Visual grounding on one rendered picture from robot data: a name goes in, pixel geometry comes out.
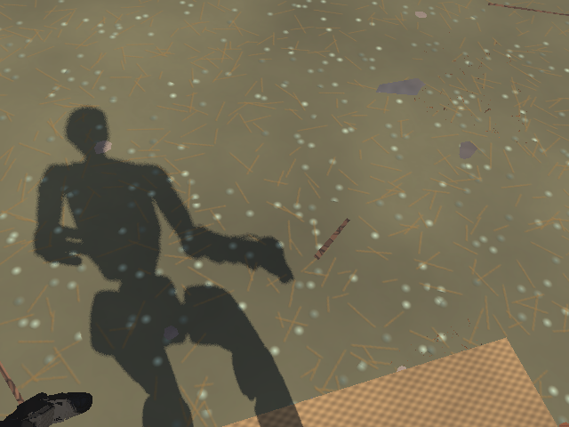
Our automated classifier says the left robot hand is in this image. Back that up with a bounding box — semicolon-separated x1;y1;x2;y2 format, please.
0;392;92;427

